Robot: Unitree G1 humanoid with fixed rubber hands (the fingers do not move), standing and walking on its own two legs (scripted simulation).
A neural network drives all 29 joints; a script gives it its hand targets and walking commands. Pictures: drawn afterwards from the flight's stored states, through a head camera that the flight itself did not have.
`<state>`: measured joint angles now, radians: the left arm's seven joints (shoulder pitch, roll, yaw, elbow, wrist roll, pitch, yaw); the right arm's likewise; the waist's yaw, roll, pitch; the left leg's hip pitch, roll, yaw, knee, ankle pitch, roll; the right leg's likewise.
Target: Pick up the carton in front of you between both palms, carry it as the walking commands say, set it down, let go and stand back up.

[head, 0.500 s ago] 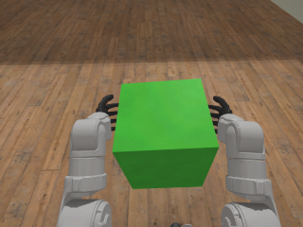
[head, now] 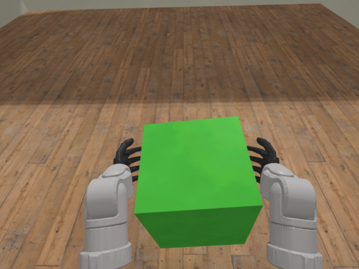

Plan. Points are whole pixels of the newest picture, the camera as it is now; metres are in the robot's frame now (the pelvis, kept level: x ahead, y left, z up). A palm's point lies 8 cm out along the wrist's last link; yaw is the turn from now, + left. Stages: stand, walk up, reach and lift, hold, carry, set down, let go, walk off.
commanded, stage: carry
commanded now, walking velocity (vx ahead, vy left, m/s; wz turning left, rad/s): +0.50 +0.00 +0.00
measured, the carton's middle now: (196, 187) +0.32 -0.01 +0.02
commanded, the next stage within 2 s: none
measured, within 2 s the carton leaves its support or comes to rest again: neither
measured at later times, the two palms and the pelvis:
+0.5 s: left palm (153, 94) +0.58 +0.12 +0.10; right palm (254, 97) +0.57 -0.18 +0.09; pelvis +0.32 -0.02 -0.01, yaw +0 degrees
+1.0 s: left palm (157, 48) +0.90 +0.14 +0.10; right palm (232, 47) +0.90 -0.16 +0.10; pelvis +0.63 -0.01 -0.01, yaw -1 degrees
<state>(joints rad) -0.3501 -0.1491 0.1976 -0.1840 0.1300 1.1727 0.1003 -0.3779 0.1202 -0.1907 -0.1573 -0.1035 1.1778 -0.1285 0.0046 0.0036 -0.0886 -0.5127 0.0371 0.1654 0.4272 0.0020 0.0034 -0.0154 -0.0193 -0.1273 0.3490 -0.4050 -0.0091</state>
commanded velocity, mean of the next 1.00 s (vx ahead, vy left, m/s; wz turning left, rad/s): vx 0.50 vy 0.00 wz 0.00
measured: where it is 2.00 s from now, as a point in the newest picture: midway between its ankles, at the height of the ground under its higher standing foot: (194, 136)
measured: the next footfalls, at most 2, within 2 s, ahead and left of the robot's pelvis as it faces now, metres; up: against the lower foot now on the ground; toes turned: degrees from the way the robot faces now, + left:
left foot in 0.02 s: +0.18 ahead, +0.10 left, +0.00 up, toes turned +9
right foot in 0.50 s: +0.49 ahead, -0.13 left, +0.00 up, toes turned -12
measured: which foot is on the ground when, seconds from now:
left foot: up 0.00-0.00, down 0.02-0.50, up 0.52-0.96, down 0.98-1.00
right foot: down 0.00-0.04, up 0.06-0.48, down 0.50-1.00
